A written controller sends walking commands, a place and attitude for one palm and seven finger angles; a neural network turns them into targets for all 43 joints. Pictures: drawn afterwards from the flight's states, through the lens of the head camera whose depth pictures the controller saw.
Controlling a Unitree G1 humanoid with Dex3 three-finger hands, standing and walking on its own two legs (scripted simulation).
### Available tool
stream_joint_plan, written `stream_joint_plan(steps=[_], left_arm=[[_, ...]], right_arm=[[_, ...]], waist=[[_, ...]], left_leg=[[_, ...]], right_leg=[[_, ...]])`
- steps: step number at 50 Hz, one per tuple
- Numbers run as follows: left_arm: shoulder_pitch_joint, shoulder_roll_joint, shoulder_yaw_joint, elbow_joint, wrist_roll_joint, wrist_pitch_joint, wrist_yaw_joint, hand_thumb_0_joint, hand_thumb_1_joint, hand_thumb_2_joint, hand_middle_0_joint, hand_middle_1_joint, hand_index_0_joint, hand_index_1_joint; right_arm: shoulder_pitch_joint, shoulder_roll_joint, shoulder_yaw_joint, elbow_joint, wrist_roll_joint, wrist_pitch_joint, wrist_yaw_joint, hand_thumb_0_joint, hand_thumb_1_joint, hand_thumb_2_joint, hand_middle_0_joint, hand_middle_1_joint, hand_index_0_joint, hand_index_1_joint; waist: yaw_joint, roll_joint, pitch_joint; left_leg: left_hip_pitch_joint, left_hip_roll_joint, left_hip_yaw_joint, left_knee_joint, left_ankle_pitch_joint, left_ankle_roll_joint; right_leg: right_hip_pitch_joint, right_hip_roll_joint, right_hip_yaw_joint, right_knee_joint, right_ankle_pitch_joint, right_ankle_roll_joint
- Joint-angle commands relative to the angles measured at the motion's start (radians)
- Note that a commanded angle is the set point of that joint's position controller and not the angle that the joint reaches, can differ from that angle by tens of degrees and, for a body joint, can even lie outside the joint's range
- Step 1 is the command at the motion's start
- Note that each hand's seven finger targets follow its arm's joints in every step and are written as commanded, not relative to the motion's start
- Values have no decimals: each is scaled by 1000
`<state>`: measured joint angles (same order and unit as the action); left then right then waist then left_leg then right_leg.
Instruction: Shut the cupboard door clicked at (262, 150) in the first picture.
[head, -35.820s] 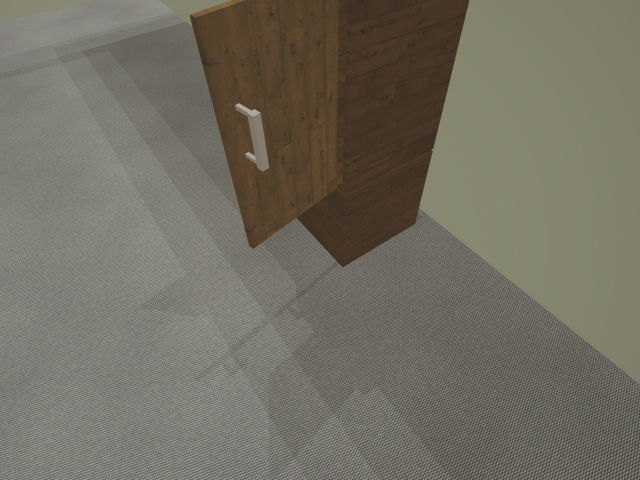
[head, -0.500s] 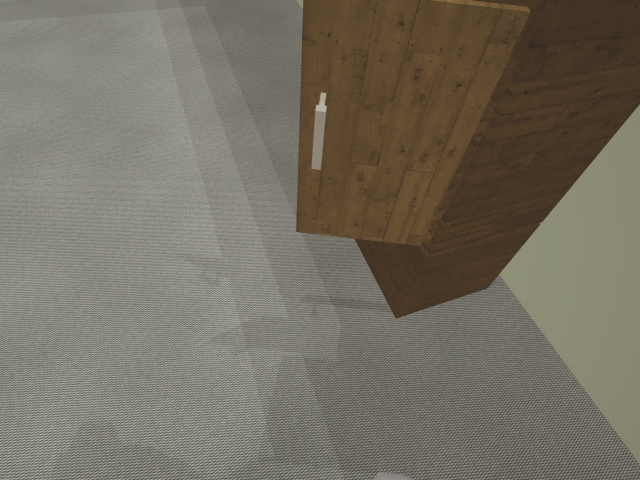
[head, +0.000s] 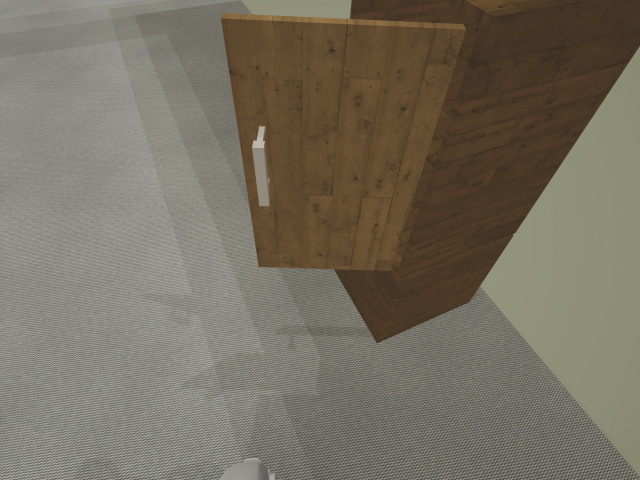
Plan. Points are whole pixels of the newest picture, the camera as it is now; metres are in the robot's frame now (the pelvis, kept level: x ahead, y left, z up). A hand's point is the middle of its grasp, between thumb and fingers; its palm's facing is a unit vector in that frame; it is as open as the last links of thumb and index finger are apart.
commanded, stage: take the last steps up to it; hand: left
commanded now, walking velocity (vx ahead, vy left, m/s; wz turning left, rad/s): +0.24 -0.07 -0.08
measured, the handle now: (263, 167) +0.61 +0.14 +0.01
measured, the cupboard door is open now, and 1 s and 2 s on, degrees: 64 64 64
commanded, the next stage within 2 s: come to a stop and stand still in 0.26 s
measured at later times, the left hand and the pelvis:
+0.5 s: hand (242, 411) +0.24 +0.13 -0.16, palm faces -0.07 -0.97 -0.23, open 7.3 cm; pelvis +0.16 -0.05 +0.00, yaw -3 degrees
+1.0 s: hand (178, 455) +0.18 +0.22 -0.19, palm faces +0.03 -0.98 -0.20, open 7.3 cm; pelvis +0.15 +0.02 +0.00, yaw -2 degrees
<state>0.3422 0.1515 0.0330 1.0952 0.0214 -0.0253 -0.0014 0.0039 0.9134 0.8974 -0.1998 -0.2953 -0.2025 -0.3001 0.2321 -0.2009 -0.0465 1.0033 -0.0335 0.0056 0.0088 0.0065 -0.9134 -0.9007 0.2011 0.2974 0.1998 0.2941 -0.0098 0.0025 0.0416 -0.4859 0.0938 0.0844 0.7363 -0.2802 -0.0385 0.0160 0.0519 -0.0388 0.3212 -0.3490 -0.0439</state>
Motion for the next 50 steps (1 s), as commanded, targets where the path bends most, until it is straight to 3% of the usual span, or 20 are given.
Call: stream_joint_plan(steps=[1, 2, 3, 4, 7, 12, 19, 21, 22, 23, 24, 28, 34, 39, 41, 42, 44, 46, 48, 50], left_arm=[[-10, 164, 39, -31, -9, -24, 10, 0, 900, 900, -200, -300, -200, -300], [30, 123, 35, -38, -14, -21, 7, 0, 900, 900, -200, -300, -200, -300], [68, 81, 22, -53, -22, -20, -1, 0, 900, 900, -200, -300, -200, -300], [-5, 118, 19, -82, -10, -13, 0, 0, 900, 900, -200, -300, -200, -300], [-85, 100, 32, -84, 7, 2, -14, 0, 900, 900, -200, -300, -200, -300], [-41, 49, 26, -77, 1, 26, -22, 0, 900, 900, -200, -300, -200, -300], [-16, 93, 33, -75, 8, 6, -13, 0, 900, 900, -200, -300, -200, -300], [48, 202, 41, -45, 8, -22, 11, 0, 900, 900, -200, -300, -200, -300], [40, 226, 33, -51, -1, -22, 15, 0, 900, 900, -200, -300, -200, -300], [-19, 222, 24, -65, 3, -16, 18, 0, 900, 900, -200, -300, -200, -300], [-57, 203, 30, -64, 5, -17, 28, 0, 900, 900, -200, -300, -200, -300], [-57, 201, 39, -71, 1, 3, 50, 0, 900, 900, -200, -300, -200, -300], [-107, 213, 57, -112, 4, 23, 62, 0, 900, 900, -200, -300, -200, -300], [-147, 225, 58, -148, 22, 32, 51, 0, 900, 900, -200, -300, -200, -300], [-164, 218, 55, -147, 16, 39, 45, 0, 900, 900, -200, -300, -200, -300], [-160, 194, 48, -143, 8, 45, 43, 0, 900, 900, -200, -300, -200, -300], [-79, 90, 21, -147, -8, 61, 39, 0, 900, 900, -200, -300, -200, -300], [-105, 116, 30, -153, -6, 65, 25, 0, 900, 900, -200, -300, -200, -300], [-104, 147, 47, -111, 5, 88, 17, 0, 900, 900, -200, -300, -200, -300], [-73, 158, 54, -105, 2, 85, 7, 0, 900, 900, -200, -300, -200, -300]], right_arm=[[129, -93, -16, -10, -2, -57, -14, 0, -900, -900, 200, 300, 200, 300], [250, -171, -32, 22, -12, -66, -25, 0, -900, -900, 200, 300, 200, 300], [344, -257, -49, 43, -19, -63, -36, 0, -900, -900, 200, 300, 200, 300], [336, -262, -46, 33, -7, -50, -43, 0, -900, -900, 200, 300, 200, 300], [160, -145, -18, -7, -4, -55, -47, 0, -900, -900, 200, 300, 200, 300], [83, -124, -15, -11, -2, -59, -40, 0, -900, -900, 200, 300, 200, 300], [67, -103, -21, 13, 7, -28, -24, 0, -900, -900, 200, 300, 200, 300], [110, -6, 5, 9, 22, -26, -19, 0, -900, -900, 200, 300, 200, 300], [121, -21, 4, 9, 28, -10, -28, 0, -900, -900, 200, 300, 200, 300], [130, -4, 5, 17, 31, -6, -28, 0, -900, -900, 200, 300, 200, 300], [143, -2, 2, 38, 35, 9, -35, 0, -900, -900, 200, 300, 200, 300], [77, -56, -9, 37, 36, 34, -41, 0, -900, -900, 200, 300, 200, 300], [0, -65, -24, -19, 22, 66, -21, 0, -900, -900, 200, 300, 200, 300], [-6, -56, -19, -45, 28, 44, -14, 0, -900, -900, 200, 300, 200, 300], [62, -51, -12, -26, 27, 28, -17, 0, -900, -900, 200, 300, 200, 300], [99, -65, -9, -10, 27, 16, -18, 0, -900, -900, 200, 300, 200, 300], [55, -198, -30, -41, 11, -2, -27, 0, -900, -900, 200, 300, 200, 300], [-54, -202, -11, -88, -8, 3, -44, 0, -900, -900, 200, 300, 200, 300], [-37, -182, -11, -62, -6, 1, -59, 0, -900, -900, 200, 300, 200, 300], [-18, -166, -6, -63, -2, -1, -68, 0, -900, -900, 200, 300, 200, 300]], waist=[[-77, -41, -37], [-110, 120, -131], [-113, 331, -201], [-121, 204, -145], [-53, 113, 56], [8, 123, -7], [46, 38, 22], [51, -251, -49], [45, -227, -84], [16, -120, -70], [3, -235, -81], [40, -140, -125], [40, -126, -126], [26, -224, -117], [-13, -218, -117], [-32, -167, -124], [-7, 282, -72], [19, 119, 39], [10, 192, 60], [14, 161, 41]], left_leg=[[311, -66, 44, -238, 131, 29], [535, 89, -174, -290, 175, 84], [697, 341, -494, -395, 212, 194], [601, 401, -569, -459, 132, 255], [297, 315, -380, -544, 30, 216], [245, 204, -101, -529, 138, 180], [154, 115, -19, -334, 20, 110], [59, -51, 74, -103, -187, 14], [150, -43, 13, 1, -351, 9], [179, -40, -25, 33, -333, 15], [179, -31, -34, 68, -317, 11], [74, -70, -84, 231, -278, -9], [8, -78, -123, 365, -162, -32], [144, -75, -80, 70, -155, -15], [282, -85, -49, -161, -4, -5], [402, -70, -59, -318, 118, -3], [290, 241, -415, -504, 139, 90], [97, 273, -399, -546, 39, 190], [181, 206, -356, -530, 155, 111], [249, 205, -302, -498, 261, 117]], right_leg=[[-133, -190, 99, 199, 535, -108], [-296, -110, 60, 429, 353, -58], [-515, 2, -25, 706, -170, -15], [-558, -30, 63, 856, -242, -28], [-585, -130, 85, 896, -63, 1], [-420, -130, 3, 550, 17, 34], [-162, -70, -53, 172, 194, 47], [-34, -339, 278, 17, 542, -35], [-103, -434, 320, -35, 663, -110], [-145, -417, 266, -6, 753, -128], [-147, -394, 261, 19, 892, -123], [-21, -411, 204, 92, 1165, -149], [-91, -412, 150, 47, 889, -158], [-186, -363, 138, 38, 588, -144], [-257, -309, 119, 79, 384, -85], [-329, -261, 98, 142, 237, -34], [-416, -83, 6, 362, -196, 76], [-358, -95, 75, 489, -138, 60], [-456, -61, 130, 640, -55, 69], [-494, -58, 141, 705, -21, 74]])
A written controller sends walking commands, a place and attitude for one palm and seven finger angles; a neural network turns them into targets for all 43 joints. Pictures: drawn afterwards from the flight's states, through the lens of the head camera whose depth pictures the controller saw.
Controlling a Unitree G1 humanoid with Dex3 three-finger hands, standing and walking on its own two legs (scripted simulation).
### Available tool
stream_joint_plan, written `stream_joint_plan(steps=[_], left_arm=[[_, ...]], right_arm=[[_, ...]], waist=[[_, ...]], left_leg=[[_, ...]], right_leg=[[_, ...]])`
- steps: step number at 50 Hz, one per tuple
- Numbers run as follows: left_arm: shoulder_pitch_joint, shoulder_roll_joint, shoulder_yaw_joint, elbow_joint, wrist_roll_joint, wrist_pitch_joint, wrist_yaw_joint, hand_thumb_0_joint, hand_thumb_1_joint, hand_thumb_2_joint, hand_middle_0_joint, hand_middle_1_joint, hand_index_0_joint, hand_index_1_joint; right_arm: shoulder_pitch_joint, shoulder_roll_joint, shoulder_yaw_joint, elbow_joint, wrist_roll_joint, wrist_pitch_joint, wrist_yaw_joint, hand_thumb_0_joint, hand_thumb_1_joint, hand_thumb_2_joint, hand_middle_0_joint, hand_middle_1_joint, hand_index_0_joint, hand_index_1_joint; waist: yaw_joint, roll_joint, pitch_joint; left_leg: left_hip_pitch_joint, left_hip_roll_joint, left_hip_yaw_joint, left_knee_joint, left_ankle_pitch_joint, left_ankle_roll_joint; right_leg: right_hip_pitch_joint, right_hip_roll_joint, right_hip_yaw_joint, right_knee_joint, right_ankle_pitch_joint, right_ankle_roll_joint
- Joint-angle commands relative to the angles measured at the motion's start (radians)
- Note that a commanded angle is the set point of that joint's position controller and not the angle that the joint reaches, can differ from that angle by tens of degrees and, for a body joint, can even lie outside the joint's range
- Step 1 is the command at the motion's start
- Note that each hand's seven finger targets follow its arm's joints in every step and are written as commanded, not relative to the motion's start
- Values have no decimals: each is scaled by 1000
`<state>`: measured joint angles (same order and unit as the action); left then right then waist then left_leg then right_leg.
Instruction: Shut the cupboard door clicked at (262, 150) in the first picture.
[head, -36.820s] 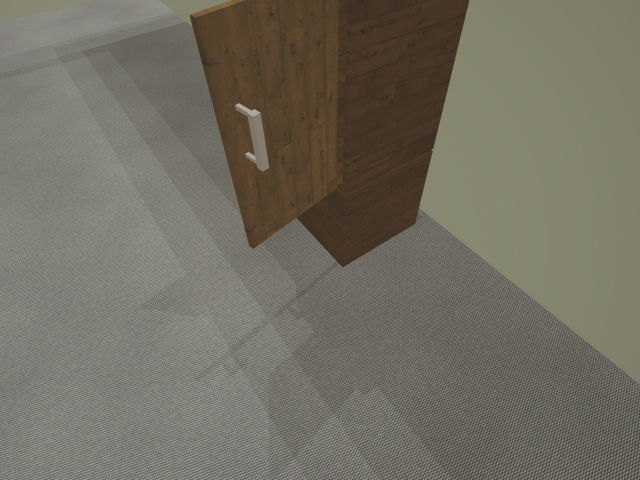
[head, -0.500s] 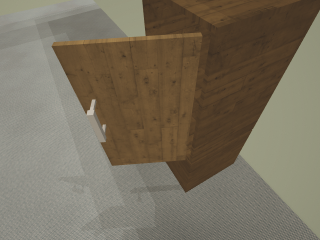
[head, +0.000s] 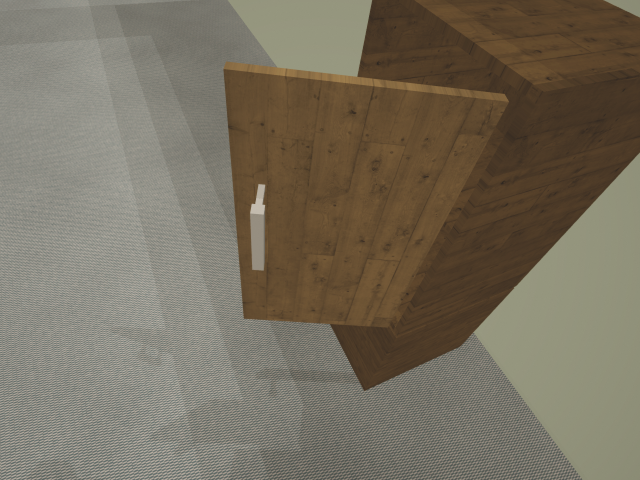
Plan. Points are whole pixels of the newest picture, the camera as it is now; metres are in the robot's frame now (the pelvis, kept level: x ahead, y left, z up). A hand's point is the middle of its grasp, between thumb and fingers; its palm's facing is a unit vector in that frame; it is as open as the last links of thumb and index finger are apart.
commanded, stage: come to a stop and stand still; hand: left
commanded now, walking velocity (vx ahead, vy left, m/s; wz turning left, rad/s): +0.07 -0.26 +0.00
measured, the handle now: (259, 229) +0.46 +0.13 +0.01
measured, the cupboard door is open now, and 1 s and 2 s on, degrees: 64 64 64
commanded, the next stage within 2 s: look again from close up in 0.82 s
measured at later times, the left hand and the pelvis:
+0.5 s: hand out of the picture +0.04 +0.12 -0.17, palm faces -0.03 -0.98 -0.21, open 7.2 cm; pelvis -0.02 -0.05 +0.00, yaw -1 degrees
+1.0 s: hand out of the picture -0.04 +0.09 -0.17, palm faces +0.01 -0.98 -0.18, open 7.3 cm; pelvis -0.02 -0.07 +0.00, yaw -1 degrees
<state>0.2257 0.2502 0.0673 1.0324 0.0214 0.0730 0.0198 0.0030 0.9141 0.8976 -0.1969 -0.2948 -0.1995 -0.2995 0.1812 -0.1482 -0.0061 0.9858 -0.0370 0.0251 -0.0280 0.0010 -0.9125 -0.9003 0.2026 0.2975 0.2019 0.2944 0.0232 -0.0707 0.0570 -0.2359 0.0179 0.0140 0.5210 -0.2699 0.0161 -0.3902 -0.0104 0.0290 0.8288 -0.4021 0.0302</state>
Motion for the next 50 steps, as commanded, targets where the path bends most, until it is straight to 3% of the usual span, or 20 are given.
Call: stream_joint_plan(steps=[1, 5, 8, 13, 16, 17, 18, 19, 20, 22, 25, 27, 29, 32, 39, 45, 46, 47, 48, 50], left_arm=[[56, 61, 21, -39, 1, -15, -17, 0, 900, 900, -200, -300, -200, -300], [37, 50, 20, -56, 5, -13, -23, 0, 900, 900, -200, -300, -200, -300], [19, 31, 11, -66, 5, -15, -25, 0, 900, 900, -200, -300, -200, -300], [6, -6, -10, -59, -6, -29, -25, 0, 900, 900, -200, -300, -200, -300], [92, 4, -8, -14, -8, -42, -17, 0, 900, 900, -200, -300, -200, -300], [114, 36, -5, -4, -5, -51, -9, 0, 900, 900, -200, -300, -200, -300], [107, 89, 0, 2, 0, -58, 0, 0, 900, 900, -200, -300, -200, -300], [60, 117, -1, -10, -1, -60, 1, 0, 900, 900, -200, -300, -200, -300], [12, 119, -10, -23, 2, -56, 0, 0, 900, 900, -200, -300, -200, -300], [6, 66, -16, -5, -2, -74, 4, 0, 900, 900, -200, -300, -200, -300], [-2, 30, -30, 9, -13, -87, 9, 0, 900, 900, -200, -300, -200, -300], [18, 10, -37, 21, -22, -89, 10, 0, 900, 900, -200, -300, -200, -300], [28, -3, -39, 25, -18, -84, 15, 0, 900, 900, -200, -300, -200, -300], [38, 15, -35, 41, -19, -79, 15, 0, 900, 900, -200, -300, -200, -300], [56, 7, -41, 56, -13, -81, 13, 0, 900, 900, -200, -300, -200, -300], [86, -5, -46, 71, -14, -84, 14, 0, 900, 900, -200, -300, -200, -300], [204, 17, -45, 95, 6, -130, 58, 0, 900, 900, -200, -300, -200, -300], [159, 70, -36, 48, 2, -139, 55, 0, 900, 900, -200, -300, -200, -300], [134, 59, -42, 34, -2, -140, 46, 0, 900, 900, -200, -300, -200, -300], [142, 41, -43, 28, -5, -141, 42, 0, 900, 900, -200, -300, -200, -300]], right_arm=[[43, -225, -49, -45, 4, -21, -33, 0, -900, -900, 200, 300, 200, 300], [112, -218, -64, -25, 6, -25, -38, 0, -900, -900, 200, 300, 200, 300], [152, -219, -70, -4, 5, -26, -37, 0, -900, -900, 200, 300, 200, 300], [153, -231, -78, 16, 3, -20, -26, 0, -900, -900, 200, 300, 200, 300], [132, -213, -75, 28, 18, -19, -20, 0, -900, -900, 200, 300, 200, 300], [136, -176, -69, 32, 26, -19, -14, 0, -900, -900, 200, 300, 200, 300], [126, -114, -54, 23, 32, -16, -8, 0, -900, -900, 200, 300, 200, 300], [101, -81, -39, 13, 23, -7, -2, 0, -900, -900, 200, 300, 200, 300], [105, -88, -40, 14, 17, -3, 6, 0, -900, -900, 200, 300, 200, 300], [113, -91, -39, 47, 8, -4, 3, 0, -900, -900, 200, 300, 200, 300], [178, -85, -32, 94, 18, -17, 0, 0, -900, -900, 200, 300, 200, 300], [180, -98, -25, 115, 20, -31, -4, 0, -900, -900, 200, 300, 200, 300], [174, -108, -25, 128, 21, -34, -7, 0, -900, -900, 200, 300, 200, 300], [148, -97, -20, 138, 22, -34, -13, 0, -900, -900, 200, 300, 200, 300], [128, -88, -22, 139, 24, -23, -11, 0, -900, -900, 200, 300, 200, 300], [123, -97, -17, 140, 24, -24, -11, 0, -900, -900, 200, 300, 200, 300], [8, -118, -17, 63, 32, -49, 1, 0, -900, -900, 200, 300, 200, 300], [69, -54, -11, 24, 30, -43, 7, 0, -900, -900, 200, 300, 200, 300], [90, -62, -15, 31, 27, -44, 5, 0, -900, -900, 200, 300, 200, 300], [136, -68, -10, 35, 25, -56, 7, 0, -900, -900, 200, 300, 200, 300]], waist=[[-19, 217, -6], [-48, 187, -58], [-65, 233, -82], [-69, 300, -96], [-19, 214, -109], [-9, 136, -109], [-15, -41, -64], [-20, -114, 7], [-36, -58, 31], [-36, -147, 65], [-56, -86, -3], [-44, -1, -35], [-33, 1, -17], [-26, 127, -25], [-32, 33, 11], [-34, 28, 30], [22, 61, 43], [-44, 43, -37], [-48, 108, -81], [-48, 82, -162]], left_leg=[[46, 282, -214, -274, 251, 75], [149, 299, -222, -263, 258, 107], [207, 296, -220, -250, 289, 123], [143, 260, -205, -224, 281, 122], [18, 192, -150, -156, 218, 64], [-72, 140, -111, -103, 117, 22], [-157, 50, -15, -34, -66, -31], [-123, 27, 16, 14, -158, -42], [-81, 23, 12, 62, -153, -38], [-120, 36, 8, 103, -81, -40], [-16, 52, -1, -12, 74, -45], [72, 77, -38, -96, 306, -35], [76, 106, -46, -115, 298, -30], [83, 97, -38, -119, 352, -26], [103, 88, -25, -152, 197, -30], [115, 87, -27, -168, 197, -29], [8, 69, 31, 98, 149, -42], [-45, 41, -3, 92, -60, -21], [-26, 38, 10, 58, -56, -17], [51, 45, -2, -15, 157, -14]], right_leg=[[-100, 9, 70, 227, 43, 7], [-143, 4, 57, 230, 46, 16], [-128, -7, 25, 131, 13, 16], [68, 9, -46, -173, -37, -6], [299, 21, -72, -458, 215, -17], [394, -43, 7, -540, 235, -31], [372, -191, 161, -606, 147, -84], [208, -267, 205, -673, 9, -135], [114, -262, 189, -679, -87, -154], [172, -206, 154, -616, 239, -167], [228, -164, 48, -495, 502, -139], [218, -114, 23, -459, 478, -93], [221, -88, 28, -494, 375, -76], [263, -91, 27, -472, 448, -71], [226, -90, 42, -550, 330, -68], [214, -89, 50, -563, 315, -68], [199, -168, 134, -524, 846, 5], [283, -203, 137, -452, 919, -50], [303, -193, 114, -426, 874, -91], [331, -132, 49, -354, 819, -96]])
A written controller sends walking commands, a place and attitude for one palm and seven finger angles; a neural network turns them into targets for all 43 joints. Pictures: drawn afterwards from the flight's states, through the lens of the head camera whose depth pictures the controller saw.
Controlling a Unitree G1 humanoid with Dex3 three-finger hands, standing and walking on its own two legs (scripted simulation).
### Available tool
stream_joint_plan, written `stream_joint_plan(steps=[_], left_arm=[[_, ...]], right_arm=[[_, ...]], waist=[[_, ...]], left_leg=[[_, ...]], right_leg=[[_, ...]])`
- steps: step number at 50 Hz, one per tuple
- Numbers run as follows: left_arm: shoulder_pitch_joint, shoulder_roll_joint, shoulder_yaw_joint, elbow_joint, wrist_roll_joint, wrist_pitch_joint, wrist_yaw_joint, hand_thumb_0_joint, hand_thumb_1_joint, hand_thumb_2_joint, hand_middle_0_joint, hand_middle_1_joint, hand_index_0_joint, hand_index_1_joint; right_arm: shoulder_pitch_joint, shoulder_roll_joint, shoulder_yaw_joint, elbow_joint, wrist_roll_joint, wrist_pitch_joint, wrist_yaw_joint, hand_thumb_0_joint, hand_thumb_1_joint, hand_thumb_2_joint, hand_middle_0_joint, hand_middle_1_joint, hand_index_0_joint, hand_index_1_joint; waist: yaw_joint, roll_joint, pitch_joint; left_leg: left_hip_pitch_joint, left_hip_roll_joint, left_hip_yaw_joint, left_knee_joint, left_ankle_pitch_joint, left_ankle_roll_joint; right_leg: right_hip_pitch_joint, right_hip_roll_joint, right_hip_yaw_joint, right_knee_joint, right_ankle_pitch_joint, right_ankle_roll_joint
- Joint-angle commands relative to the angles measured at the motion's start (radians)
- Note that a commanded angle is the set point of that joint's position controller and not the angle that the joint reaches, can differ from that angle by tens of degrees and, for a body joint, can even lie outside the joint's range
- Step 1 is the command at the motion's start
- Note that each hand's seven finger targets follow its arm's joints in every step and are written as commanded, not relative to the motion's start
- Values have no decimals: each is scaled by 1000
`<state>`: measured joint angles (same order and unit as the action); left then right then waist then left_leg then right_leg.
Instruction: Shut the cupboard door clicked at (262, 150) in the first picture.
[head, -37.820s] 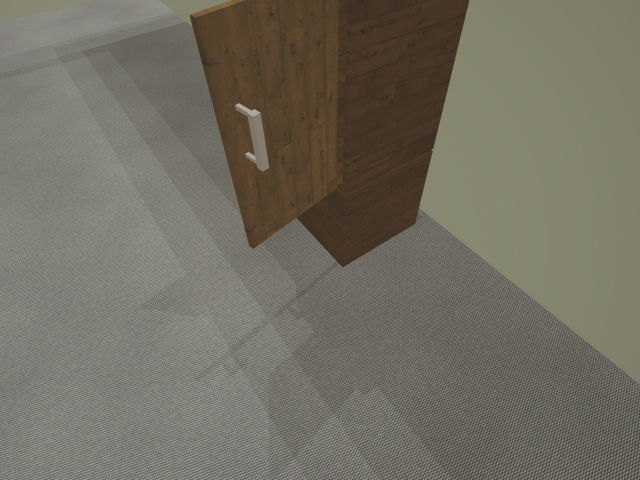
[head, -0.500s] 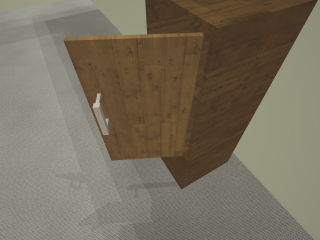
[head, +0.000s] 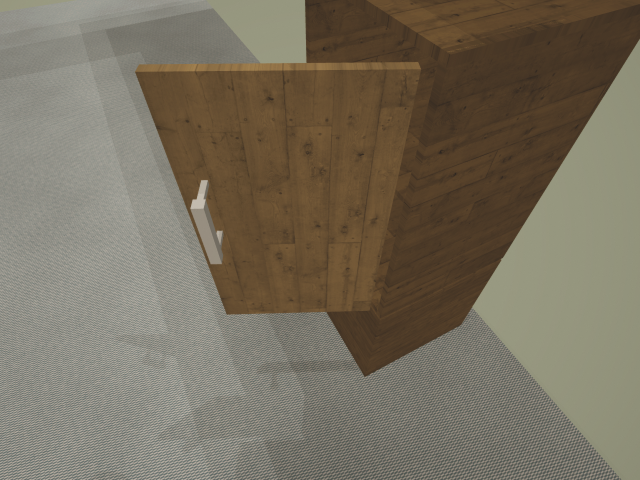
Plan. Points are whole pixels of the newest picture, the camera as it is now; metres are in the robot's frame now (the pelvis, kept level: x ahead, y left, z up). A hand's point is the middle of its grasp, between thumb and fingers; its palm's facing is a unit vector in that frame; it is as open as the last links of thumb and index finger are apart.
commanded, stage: look again from close up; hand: left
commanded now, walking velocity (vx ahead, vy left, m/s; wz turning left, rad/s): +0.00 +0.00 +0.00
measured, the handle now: (210, 224) +0.47 +0.21 +0.01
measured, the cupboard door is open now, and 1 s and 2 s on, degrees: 64 64 64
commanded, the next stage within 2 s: raise the hand and make a fist in 0.42 s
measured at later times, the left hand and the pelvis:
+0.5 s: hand out of the picture +0.01 +0.23 -0.18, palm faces -0.01 -0.97 -0.22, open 7.3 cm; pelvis -0.01 +0.04 +0.00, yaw -1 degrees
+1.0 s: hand out of the picture +0.09 +0.22 -0.08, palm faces +0.21 -0.98 -0.02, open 5.9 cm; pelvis -0.06 +0.00 -0.11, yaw +2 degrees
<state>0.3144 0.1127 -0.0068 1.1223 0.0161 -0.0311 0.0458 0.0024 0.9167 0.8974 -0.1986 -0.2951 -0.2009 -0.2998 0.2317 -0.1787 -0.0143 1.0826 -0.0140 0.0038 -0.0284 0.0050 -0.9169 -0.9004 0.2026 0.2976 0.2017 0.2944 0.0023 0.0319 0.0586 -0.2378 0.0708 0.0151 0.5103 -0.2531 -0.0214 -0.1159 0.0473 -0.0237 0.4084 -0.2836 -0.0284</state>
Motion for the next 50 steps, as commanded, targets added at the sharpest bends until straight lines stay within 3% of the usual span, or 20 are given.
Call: stream_joint_plan(steps=[1, 2, 4, 9, 11, 23, 25, 26, 27, 28, 29, 30, 31, 33, 35, 37, 39, 43, 47, 50], left_arm=[[58, 156, 26, -66, -2, -32, 15, 0, 900, 900, -200, -300, -200, -300], [61, 134, 23, -65, -3, -27, 15, 0, 900, 900, -200, -300, -200, -300], [59, 131, 20, -67, 1, -14, 12, 0, 900, 900, -200, -300, -200, -300], [49, 139, 12, -76, 3, 5, 0, 0, 900, 900, -200, -300, -200, -300], [45, 150, 11, -82, 1, 9, -4, 0, 900, 900, -200, -300, -200, -300], [9, 202, 22, -89, -2, 8, -11, 0, 900, 900, -200, -300, -200, -300], [4, 207, 22, -87, -1, 9, -10, 0, 900, 900, -200, -300, -200, -300], [70, 176, 13, -64, 8, 1, 27, 0, 900, 900, -200, -300, -200, -300], [-814, 835, 492, -1736, -100, -274, 52, 0, 900, 900, -200, -300, -200, -300], [-42, 277, 74, -1358, -123, -179, 47, 0, 900, 900, -218, -320, -218, -320], [-29, 266, 116, -1354, -168, -130, 90, 0, 900, 900, -237, -340, -237, -340], [206, -32, -48, -1076, -158, -20, 73, 0, 900, 900, -255, -360, -255, -360], [-40, 74, 17, -1239, -161, -57, 78, 0, 900, 900, -273, -380, -273, -380], [95, 91, 92, -1057, -159, -156, 38, 0, 900, 900, -310, -420, -310, -420], [331, 47, 144, -885, -196, -286, -53, 0, 900, 900, -347, -460, -347, -460], [402, 56, 209, -879, -262, -455, -186, 0, 900, 900, -383, -500, -383, -500], [356, 125, 281, -854, -309, -590, -325, 0, 900, 900, -420, -540, -420, -540], [197, 239, 336, -1114, -334, -586, -381, 0, 900, 900, -493, -620, -493, -620], [-49, 262, 274, -1532, -337, -633, -307, 0, 900, 900, -567, -700, -567, -700], [-116, 230, 178, -1610, -320, -661, -291, 0, 900, 900, -622, -760, -622, -760]], right_arm=[[91, -57, -4, -66, 4, -38, 4, 0, -900, -900, 200, 300, 200, 300], [93, -74, -7, -69, 3, -39, 0, 0, -900, -900, 200, 300, 200, 300], [80, -72, -4, -65, 0, -41, -3, 0, -900, -900, 200, 300, 200, 300], [52, -81, -1, -75, 1, -29, 4, 0, -900, -900, 200, 300, 200, 300], [51, -95, -1, -76, -1, -29, 5, 0, -900, -900, 200, 300, 200, 300], [42, -138, -4, -53, 2, -48, 2, 0, -900, -900, 200, 300, 200, 300], [39, -138, -3, -45, 3, -48, 2, 0, -900, -900, 200, 300, 200, 300], [-23, -141, -3, -104, 15, -40, 9, 0, -900, -900, 200, 300, 200, 300], [88, -329, -54, -360, 24, -234, -75, 0, -900, -900, 200, 300, 200, 300], [7, -191, 15, -370, 72, -321, -96, 0, -900, -900, 200, 300, 200, 300], [-5, -181, 11, -328, 51, -349, -86, 0, -900, -900, 200, 300, 200, 300], [6, -134, -3, -294, 55, -350, -49, 0, -900, -900, 200, 300, 200, 300], [25, -188, -39, -362, 55, -355, -26, 0, -900, -900, 200, 300, 200, 300], [-40, -183, -50, -421, 36, -365, -16, 0, -900, -900, 200, 300, 200, 300], [-64, -163, -60, -477, 31, -359, 10, 0, -900, -900, 200, 300, 200, 300], [-89, -168, -82, -517, 16, -347, 29, 0, -900, -900, 200, 300, 200, 300], [-101, -176, -92, -557, 21, -341, 40, 0, -900, -900, 200, 300, 200, 300], [-143, -184, -87, -696, 27, -326, 32, 0, -900, -900, 200, 300, 200, 300], [-97, -172, -69, -713, 24, -340, 3, 0, -900, -900, 200, 300, 200, 300], [-66, -183, -56, -670, 21, -353, -31, 0, -900, -900, 200, 300, 200, 300]], waist=[[-28, -66, -164], [-24, -101, -137], [-13, 21, -59], [-3, -62, 88], [-3, -50, 75], [8, -34, -62], [9, -28, -44], [28, -39, 16], [-142, 47, -404], [-19, 368, -528], [5, 242, -490], [-39, 148, -302], [-64, 88, -147], [-48, -97, 31], [24, -239, 17], [71, -341, -107], [88, -270, -183], [111, 77, -376], [28, 186, -489], [-43, 113, -434]], left_leg=[[76, 15, -26, 4, 237, 36], [82, 37, -29, 4, 268, 42], [57, 35, -33, -14, 310, 44], [-33, 20, -61, -102, 50, 55], [-22, 19, -70, -121, 11, 57], [50, 35, -70, -118, 188, 70], [42, 33, -66, -118, 194, 69], [-2, 52, -33, 52, 256, 38], [356, -6, -64, 81, 441, 50], [436, 2, -61, 33, 583, 28], [341, 17, -65, -15, 682, -23], [191, 12, -77, -41, 543, -10], [36, -7, -95, -14, 296, -7], [-190, -57, -84, 64, 15, 10], [-309, -74, -63, 165, 15, 4], [-414, -83, -32, 289, 13, -9], [-492, -94, -18, 386, -1, -12], [-522, -104, 13, 469, -93, 16], [-472, -77, -39, 537, -157, 45], [-521, -60, -58, 598, -201, 57]], right_leg=[[18, -163, 88, 67, 575, -28], [-26, -147, 85, 54, 470, -23], [-68, -133, 80, 46, 327, -21], [-164, -115, 93, -15, 2, -10], [-171, -114, 94, -12, -38, -7], [-82, -132, 81, 21, 123, 4], [-82, -134, 83, 17, 133, 5], [-133, -177, 127, -35, 282, 15], [-132, -67, -10, 191, 406, 1], [-244, -29, -60, 305, 160, 13], [-200, -24, -67, 234, 61, 3], [-292, -41, -66, 216, 22, 23], [-309, -48, -65, 200, 39, 20], [-423, -48, -92, 178, -20, 15], [-496, -36, -109, 261, -52, 4], [-550, -33, -98, 391, -41, 0], [-570, -49, -46, 483, -4, -8], [-629, -50, 10, 572, -140, -12], [-715, -38, 63, 564, -222, -8], [-797, -24, 73, 564, -283, -7]])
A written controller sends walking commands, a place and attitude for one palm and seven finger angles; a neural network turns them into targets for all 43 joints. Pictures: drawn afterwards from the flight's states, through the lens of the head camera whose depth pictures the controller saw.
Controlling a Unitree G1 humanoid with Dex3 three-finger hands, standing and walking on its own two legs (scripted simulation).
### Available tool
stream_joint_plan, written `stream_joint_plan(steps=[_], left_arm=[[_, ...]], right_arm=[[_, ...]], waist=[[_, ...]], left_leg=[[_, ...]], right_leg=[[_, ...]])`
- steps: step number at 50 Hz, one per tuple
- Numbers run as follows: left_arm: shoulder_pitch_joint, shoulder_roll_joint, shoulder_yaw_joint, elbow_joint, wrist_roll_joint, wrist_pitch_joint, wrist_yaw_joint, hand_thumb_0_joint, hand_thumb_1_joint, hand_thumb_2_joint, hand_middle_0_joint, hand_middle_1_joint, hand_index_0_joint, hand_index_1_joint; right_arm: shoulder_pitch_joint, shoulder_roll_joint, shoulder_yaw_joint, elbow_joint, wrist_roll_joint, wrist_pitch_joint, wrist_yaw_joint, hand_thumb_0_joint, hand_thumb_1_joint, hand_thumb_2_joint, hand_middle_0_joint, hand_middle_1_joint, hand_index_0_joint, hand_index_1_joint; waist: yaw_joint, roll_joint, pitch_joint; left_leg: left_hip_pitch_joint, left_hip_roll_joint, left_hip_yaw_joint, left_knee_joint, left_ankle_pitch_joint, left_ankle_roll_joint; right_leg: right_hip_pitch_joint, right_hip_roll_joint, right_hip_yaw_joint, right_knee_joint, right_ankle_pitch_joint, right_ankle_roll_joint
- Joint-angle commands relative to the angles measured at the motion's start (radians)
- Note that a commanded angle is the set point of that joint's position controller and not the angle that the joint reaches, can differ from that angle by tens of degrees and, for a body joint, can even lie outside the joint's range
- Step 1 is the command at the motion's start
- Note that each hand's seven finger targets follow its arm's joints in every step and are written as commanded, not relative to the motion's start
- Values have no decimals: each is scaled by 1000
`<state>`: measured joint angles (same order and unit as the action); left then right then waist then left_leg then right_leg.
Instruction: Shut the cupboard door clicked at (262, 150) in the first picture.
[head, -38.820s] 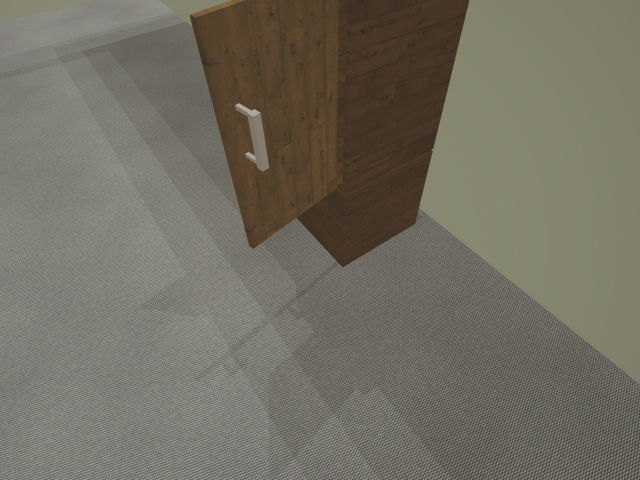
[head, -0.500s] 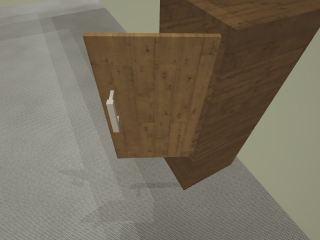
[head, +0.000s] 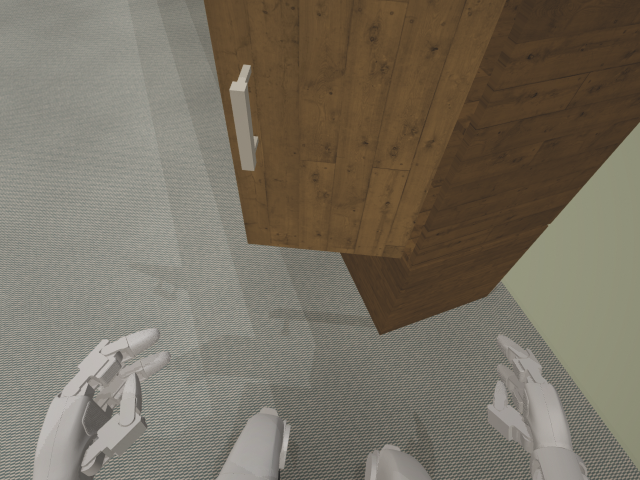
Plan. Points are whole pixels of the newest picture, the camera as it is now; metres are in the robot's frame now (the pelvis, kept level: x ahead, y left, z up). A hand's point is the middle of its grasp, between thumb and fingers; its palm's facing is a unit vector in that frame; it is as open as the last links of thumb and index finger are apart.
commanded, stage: raise the hand and make a fist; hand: left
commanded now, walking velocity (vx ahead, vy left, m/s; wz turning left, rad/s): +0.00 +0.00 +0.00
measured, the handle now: (247, 120) +0.55 +0.19 +0.11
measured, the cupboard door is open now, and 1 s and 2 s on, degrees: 64 64 64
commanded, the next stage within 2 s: bring the fist close to the handle in 1.44 s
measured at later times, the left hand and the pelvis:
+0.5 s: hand (143, 346) +0.22 +0.22 +0.08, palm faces +0.07 -1.00 -0.04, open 3.6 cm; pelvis +0.01 +0.02 +0.01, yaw -1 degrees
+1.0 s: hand (142, 319) +0.24 +0.22 +0.11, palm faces +0.03 -1.00 -0.02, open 3.1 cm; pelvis +0.02 +0.03 +0.04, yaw -1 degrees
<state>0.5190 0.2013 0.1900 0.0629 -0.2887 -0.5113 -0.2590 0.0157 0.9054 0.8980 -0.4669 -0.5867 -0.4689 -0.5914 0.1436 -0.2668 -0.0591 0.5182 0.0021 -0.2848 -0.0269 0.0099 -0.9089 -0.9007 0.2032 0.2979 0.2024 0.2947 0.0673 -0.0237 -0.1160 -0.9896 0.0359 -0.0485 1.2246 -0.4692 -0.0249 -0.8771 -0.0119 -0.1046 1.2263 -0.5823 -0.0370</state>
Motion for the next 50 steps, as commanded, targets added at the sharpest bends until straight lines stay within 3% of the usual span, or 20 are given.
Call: stream_joint_plan(steps=[1, 3, 5, 7, 9, 11, 14, 15, 18, 21, 25, 29, 31, 34, 36, 39, 42, 44, 47, 50], left_arm=[[-306, 118, -51, -522, -16, -174, 2, 0, 900, 900, -640, -780, -640, -780], [-286, 125, -71, -444, -19, -120, -30, 0, 900, 900, -677, -820, -677, -820], [-218, 145, -35, -297, -25, -1, -64, 0, 900, 900, -713, -860, -713, -860], [-135, 157, 13, -197, -35, 147, -84, 0, 900, 900, -750, -900, -750, -900], [-60, 203, 108, -181, -58, 272, -69, 0, 900, 900, -787, -940, -787, -940], [-45, 200, 166, -273, -79, 314, -15, 0, 900, 900, -823, -980, -823, -980], [-50, 204, 220, -382, -63, 224, 92, 0, 900, 900, -878, -1040, -878, -1040], [-55, 170, 178, -404, -46, 175, 110, 0, 900, 900, -897, -1060, -897, -1060], [-93, 119, 67, -395, -10, 30, 109, 0, 900, 900, -952, -1120, -952, -1120], [-105, 84, -19, -337, -9, -25, 43, 0, 900, 900, -1007, -1180, -1007, -1180], [-95, 127, -1, -328, -35, 25, -19, 0, 900, 900, -1080, -1260, -1080, -1260], [-98, 211, 111, -448, -33, 70, 48, 0, 900, 900, -1153, -1340, -1153, -1340], [-89, 165, 86, -491, -30, 70, 91, 0, 900, 900, -1190, -1380, -1190, -1380], [-83, 128, 59, -438, -18, 86, 123, 0, 900, 900, -1245, -1440, -1245, -1440], [-104, 84, -14, -397, 2, 108, 112, 0, 900, 900, -1282, -1480, -1282, -1480], [-135, 87, -50, -334, 16, 156, 71, 0, 900, 900, -1300, -1500, -1300, -1500], [-203, 132, -35, -377, 23, 177, 51, 0, 900, 900, -1300, -1500, -1300, -1500], [-238, 187, 27, -414, 18, 172, 66, 0, 900, 900, -1300, -1500, -1300, -1500], [-248, 179, 56, -480, -1, 130, 98, 0, 900, 900, -1300, -1500, -1300, -1500], [-213, 151, 44, -434, -5, 123, 113, 0, 900, 900, -1300, -1500, -1300, -1500]], right_arm=[[24, -98, -7, -99, 7, -67, -42, 0, -900, -900, 200, 300, 200, 300], [33, -108, -1, -91, 16, -64, -57, 0, -900, -900, 200, 300, 200, 300], [31, -104, 6, -95, 32, -44, -69, 0, -900, -900, 200, 300, 200, 300], [23, -99, 5, -123, 47, -13, -74, 0, -900, -900, 200, 300, 200, 300], [-6, -85, 6, -163, 52, 17, -73, 0, -900, -900, 200, 300, 200, 300], [-11, -57, 7, -188, 48, 41, -66, 0, -900, -900, 200, 300, 200, 300], [6, -34, 3, -166, 29, 47, -56, 0, -900, -900, 200, 300, 200, 300], [21, -30, 5, -159, 23, 41, -50, 0, -900, -900, 200, 300, 200, 300], [47, -50, 3, -120, 9, 21, -34, 0, -900, -900, 200, 300, 200, 300], [62, -80, 1, -106, 9, 3, -35, 0, -900, -900, 200, 300, 200, 300], [68, -105, -6, -130, 29, -5, -50, 0, -900, -900, 200, 300, 200, 300], [55, -94, -4, -151, 24, 12, -55, 0, -900, -900, 200, 300, 200, 300], [52, -79, 5, -163, 22, 25, -48, 0, -900, -900, 200, 300, 200, 300], [60, -79, 13, -159, 16, 48, -39, 0, -900, -900, 200, 300, 200, 300], [61, -88, 19, -166, 19, 56, -32, 0, -900, -900, 200, 300, 200, 300], [68, -103, 27, -175, 26, 63, -35, 0, -900, -900, 200, 300, 200, 300], [74, -108, 34, -191, 28, 62, -41, 0, -900, -900, 200, 300, 200, 300], [69, -103, 41, -193, 25, 60, -44, 0, -900, -900, 200, 300, 200, 300], [65, -85, 46, -187, 20, 52, -40, 0, -900, -900, 200, 300, 200, 300], [62, -82, 50, -175, 18, 51, -32, 0, -900, -900, 200, 300, 200, 300]], waist=[[-124, 129, -219], [-140, 95, -168], [-121, 25, -131], [-75, -51, -141], [-6, -55, -202], [17, -76, -258], [29, -39, -288], [15, -3, -263], [-46, 41, -192], [-84, 54, -157], [-67, 50, -199], [-14, 108, -301], [-16, 139, -284], [-40, 102, -208], [-71, 96, -140], [-83, 88, -75], [-79, 96, -115], [-55, 141, -145], [-42, 149, -211], [-43, 156, -185]], left_leg=[[202, -23, 2, -104, -4, 64], [155, -21, -4, -95, -36, 65], [89, -25, 5, -95, -49, 61], [65, -30, 16, -121, -28, 59], [79, -44, 27, -138, 25, 54], [121, -46, 24, -165, 101, 45], [178, -31, 12, -189, 221, 38], [204, -29, 10, -205, 254, 38], [241, -25, 2, -207, 243, 41], [232, -26, -4, -203, 173, 46], [253, -27, -9, -246, 88, 51], [343, -27, -21, -302, 149, 46], [384, -23, -26, -322, 176, 40], [363, -19, -32, -331, 160, 37], [354, -13, -40, -348, 105, 35], [327, -16, -49, -373, 25, 40], [365, -15, -55, -391, 19, 40], [384, -19, -57, -402, 28, 38], [452, -16, -57, -403, 116, 31], [437, -20, -45, -401, 131, 30]], right_leg=[[-45, 38, 153, -262, -10, 5], [-41, 39, 161, -290, -57, 12], [-10, 27, 188, -339, -126, 22], [72, 9, 213, -389, -151, 34], [190, -8, 242, -408, -108, 42], [279, -29, 234, -395, 64, 62], [315, -13, 171, -310, 358, 60], [283, -3, 137, -284, 421, 50], [144, 21, 83, -246, 381, 35], [77, 26, 81, -263, 244, 23], [96, 29, 87, -309, 113, 16], [176, 44, 46, -281, 200, 6], [172, 47, 28, -274, 238, 5], [164, 56, 15, -289, 237, 7], [128, 54, 10, -305, 206, 12], [129, 52, 20, -339, 160, 10], [154, 49, 23, -353, 157, 9], [181, 53, 26, -348, 167, 3], [212, 55, 18, -341, 224, -2], [219, 56, 17, -349, 238, 0]])
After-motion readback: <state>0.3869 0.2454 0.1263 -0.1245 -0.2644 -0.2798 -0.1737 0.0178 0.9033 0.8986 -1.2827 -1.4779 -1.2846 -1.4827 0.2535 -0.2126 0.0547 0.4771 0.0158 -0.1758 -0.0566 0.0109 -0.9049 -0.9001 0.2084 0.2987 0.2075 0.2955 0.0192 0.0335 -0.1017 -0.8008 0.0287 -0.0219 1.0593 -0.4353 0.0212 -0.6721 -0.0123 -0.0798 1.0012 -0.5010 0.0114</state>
